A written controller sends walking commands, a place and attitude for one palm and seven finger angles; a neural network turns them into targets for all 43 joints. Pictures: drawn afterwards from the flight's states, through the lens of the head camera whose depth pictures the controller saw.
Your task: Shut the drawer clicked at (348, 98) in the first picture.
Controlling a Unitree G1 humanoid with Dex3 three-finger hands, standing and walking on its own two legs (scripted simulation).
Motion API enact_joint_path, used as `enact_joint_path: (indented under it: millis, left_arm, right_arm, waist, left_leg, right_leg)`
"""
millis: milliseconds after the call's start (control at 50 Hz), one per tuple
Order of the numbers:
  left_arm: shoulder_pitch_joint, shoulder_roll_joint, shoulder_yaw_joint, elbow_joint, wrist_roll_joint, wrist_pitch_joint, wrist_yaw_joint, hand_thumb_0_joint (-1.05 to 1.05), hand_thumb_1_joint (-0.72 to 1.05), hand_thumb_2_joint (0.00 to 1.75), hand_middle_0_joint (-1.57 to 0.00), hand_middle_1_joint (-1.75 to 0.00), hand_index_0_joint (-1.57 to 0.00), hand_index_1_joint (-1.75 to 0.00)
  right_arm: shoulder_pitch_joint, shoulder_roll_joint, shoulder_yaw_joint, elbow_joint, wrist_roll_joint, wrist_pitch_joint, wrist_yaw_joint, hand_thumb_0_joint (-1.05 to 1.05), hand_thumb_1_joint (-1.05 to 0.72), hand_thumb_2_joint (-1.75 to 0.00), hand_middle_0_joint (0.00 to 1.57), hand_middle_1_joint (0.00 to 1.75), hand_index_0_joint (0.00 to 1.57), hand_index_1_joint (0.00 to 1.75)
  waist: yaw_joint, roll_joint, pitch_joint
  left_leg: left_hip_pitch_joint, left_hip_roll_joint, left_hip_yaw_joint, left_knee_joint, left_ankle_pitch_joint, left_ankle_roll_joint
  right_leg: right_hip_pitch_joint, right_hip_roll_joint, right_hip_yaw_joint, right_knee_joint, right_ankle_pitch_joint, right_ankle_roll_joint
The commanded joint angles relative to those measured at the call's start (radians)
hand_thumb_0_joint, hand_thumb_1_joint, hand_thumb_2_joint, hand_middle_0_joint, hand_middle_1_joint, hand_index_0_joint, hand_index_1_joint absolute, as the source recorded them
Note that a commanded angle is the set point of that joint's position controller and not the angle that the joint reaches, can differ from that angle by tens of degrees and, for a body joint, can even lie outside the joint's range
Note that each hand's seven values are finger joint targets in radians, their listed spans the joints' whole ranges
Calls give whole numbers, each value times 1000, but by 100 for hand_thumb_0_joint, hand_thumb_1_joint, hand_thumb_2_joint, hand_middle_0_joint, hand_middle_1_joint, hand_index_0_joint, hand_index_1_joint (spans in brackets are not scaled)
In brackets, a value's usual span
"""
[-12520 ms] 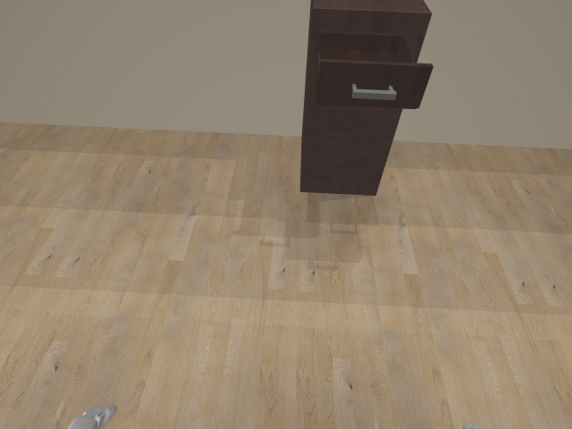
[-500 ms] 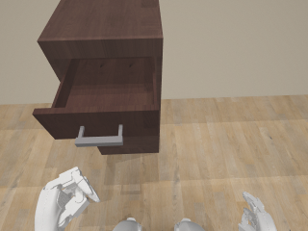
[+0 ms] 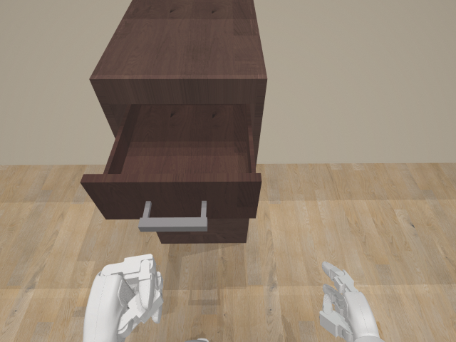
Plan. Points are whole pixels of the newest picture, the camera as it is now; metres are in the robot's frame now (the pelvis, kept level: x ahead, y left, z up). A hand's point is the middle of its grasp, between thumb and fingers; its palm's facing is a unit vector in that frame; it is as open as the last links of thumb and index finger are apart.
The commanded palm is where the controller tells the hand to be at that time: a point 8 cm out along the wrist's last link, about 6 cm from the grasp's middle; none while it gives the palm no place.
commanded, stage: raise the hand and make a fist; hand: left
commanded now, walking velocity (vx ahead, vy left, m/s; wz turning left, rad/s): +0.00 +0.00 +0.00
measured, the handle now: (175, 215) +0.35 +0.14 -0.01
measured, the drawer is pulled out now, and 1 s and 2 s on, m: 0.23 0.23 0.23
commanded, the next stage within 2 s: bring the fist close to the handle in 0.32 s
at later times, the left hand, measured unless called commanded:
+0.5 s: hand (172, 297) +0.17 +0.09 +0.10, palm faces +0.10 -1.00 +0.02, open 3.3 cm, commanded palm +0.14 +0.15 +0.08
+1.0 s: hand (191, 285) +0.21 +0.08 +0.02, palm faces +0.06 -1.00 -0.04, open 3.3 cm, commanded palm +0.19 +0.15 +0.03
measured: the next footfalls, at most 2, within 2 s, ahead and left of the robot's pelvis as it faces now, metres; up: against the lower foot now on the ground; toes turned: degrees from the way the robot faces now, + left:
none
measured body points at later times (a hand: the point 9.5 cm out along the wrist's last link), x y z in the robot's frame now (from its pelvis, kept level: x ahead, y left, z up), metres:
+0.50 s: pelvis +0.00 -0.02 -0.01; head +0.03 -0.02 +0.44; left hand +0.16 +0.15 +0.10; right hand +0.19 -0.23 -0.07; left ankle -0.02 +0.07 -0.68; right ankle +0.01 -0.11 -0.68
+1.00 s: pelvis -0.01 -0.04 -0.02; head +0.06 -0.05 +0.42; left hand +0.20 +0.14 +0.03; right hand +0.17 -0.27 -0.11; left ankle -0.02 +0.07 -0.68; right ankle +0.01 -0.11 -0.68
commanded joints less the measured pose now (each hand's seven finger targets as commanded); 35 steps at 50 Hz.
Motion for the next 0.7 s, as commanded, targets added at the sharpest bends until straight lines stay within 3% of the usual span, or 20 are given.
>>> enact_joint_path:
  millis: [0, 80, 160, 220, 280, 360, 480, 560, 600, 640, 680]
  left_arm:
    - [5, -27, -8, -255, -14, -117, 10, 0, 90, 90, -140, -160, -140, -160]
    - [17, -22, -37, -221, 2, -117, -21, 0, 90, 90, -140, -160, -140, -160]
    - [81, 31, 29, -191, 16, -78, -16, 0, 90, 90, -140, -160, -140, -160]
    - [97, 16, 40, -238, -2, -75, 1, 0, 90, 90, -140, -160, -140, -160]
    - [65, 2, 30, -278, -16, -103, 24, 0, 90, 90, -140, -160, -140, -160]
    - [45, -11, -7, -268, -11, -145, 25, 0, 90, 90, -140, -160, -140, -160]
    - [-7, 17, 20, -100, 20, -117, -1, 0, 90, 90, -140, -160, -140, -160]
    - [-62, 63, 114, -95, -8, -132, 3, 0, 90, 90, -140, -160, -140, -160]
    - [-84, 43, 109, -129, -28, -162, 8, 0, 90, 90, -140, -160, -140, -160]
    - [-103, 34, 109, -137, -47, -197, 10, 0, 90, 90, -140, -160, -140, -160]
    - [-95, 26, 100, -93, -45, -223, 7, 0, 90, 90, -140, -160, -140, -160]
  right_arm:
    - [-43, -129, -69, -156, 6, -61, -5, 0, -90, -90, 20, 30, 20, 30]
    - [-34, -144, -75, -150, 7, -71, -5, 0, -90, -90, 20, 30, 20, 30]
    - [-47, -138, -84, -156, 9, -55, -9, 0, -90, -90, 20, 30, 20, 30]
    - [-52, -125, -83, -169, 10, -47, -10, 0, -90, -90, 20, 30, 20, 30]
    - [-52, -122, -78, -164, 8, -55, -11, 0, -90, -90, 20, 30, 20, 30]
    - [-52, -130, -77, -153, 4, -73, -9, 0, -90, -90, 20, 30, 20, 30]
    - [-57, -141, -74, -142, -5, -58, -11, 0, -90, -90, 20, 30, 20, 30]
    - [-59, -136, -78, -138, -3, -49, -18, 0, -90, -90, 20, 30, 20, 30]
    - [-58, -124, -78, -135, -4, -56, -16, 0, -90, -90, 20, 30, 20, 30]
    - [-57, -121, -80, -119, -4, -67, -13, 0, -90, -90, 20, 30, 20, 30]
    - [-51, -124, -81, -99, -7, -71, -10, 0, -90, -90, 20, 30, 20, 30]
  waist:
    - [-31, 1, -117]
    - [-40, -13, -117]
    - [-10, -51, -142]
    - [-2, -50, -157]
    - [-13, -24, -141]
    - [-38, -37, -99]
    - [-54, -97, -43]
    - [-27, -81, -136]
    - [-22, -25, -185]
    - [-31, -22, -211]
    - [-43, -31, -195]
  left_leg:
    - [115, 63, -148, -176, 437, -92]
    - [101, 64, -162, -178, 401, -94]
    - [70, 54, -143, -184, 400, -92]
    - [67, 46, -117, -176, 407, -82]
    - [64, 43, -113, -170, 380, -77]
    - [31, 40, -113, -154, 306, -60]
    - [-53, 20, -99, -129, 176, -49]
    - [-58, 11, -81, -111, 201, -50]
    - [-40, 10, -75, -99, 243, -51]
    - [-32, 13, -75, -83, 277, -52]
    - [-54, 15, -79, -67, 290, -53]
  right_leg:
    - [43, 29, 8, -67, 196, -10]
    - [31, 24, 8, -67, 167, -8]
    - [90, 23, 14, -72, 200, -14]
    - [120, 24, 20, -76, 241, -13]
    - [106, 26, 24, -81, 230, -14]
    - [79, 24, 37, -94, 191, -13]
    - [51, 15, 74, -123, 103, -9]
    - [102, 11, 101, -120, 128, -11]
    - [117, 11, 99, -99, 191, -13]
    - [115, 13, 96, -85, 248, -10]
    - [103, 12, 99, -74, 276, -9]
